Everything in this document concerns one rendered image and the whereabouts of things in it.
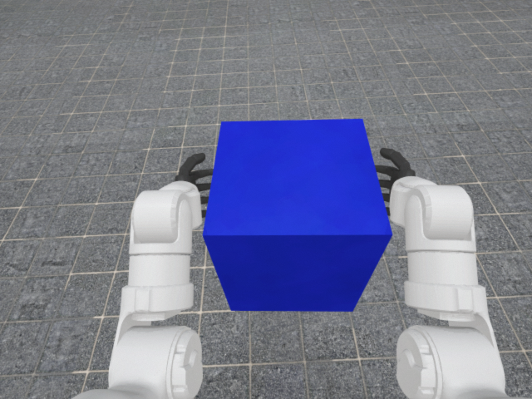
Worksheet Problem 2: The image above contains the robot right upper arm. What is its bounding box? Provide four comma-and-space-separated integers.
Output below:
397, 325, 532, 399

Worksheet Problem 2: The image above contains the carton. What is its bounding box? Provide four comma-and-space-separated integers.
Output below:
203, 119, 392, 312

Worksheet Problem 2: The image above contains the robot left upper arm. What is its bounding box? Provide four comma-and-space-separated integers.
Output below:
72, 326, 203, 399

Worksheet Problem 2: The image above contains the right robot forearm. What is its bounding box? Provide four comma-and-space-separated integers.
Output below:
390, 176, 505, 383

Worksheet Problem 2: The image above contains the left robot forearm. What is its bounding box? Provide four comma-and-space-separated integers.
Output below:
108, 181, 202, 386

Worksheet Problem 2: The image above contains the robot right hand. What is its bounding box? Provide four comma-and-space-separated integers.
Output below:
375, 148, 416, 216

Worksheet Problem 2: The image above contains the robot left hand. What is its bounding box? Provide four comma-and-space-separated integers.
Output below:
175, 153, 214, 218

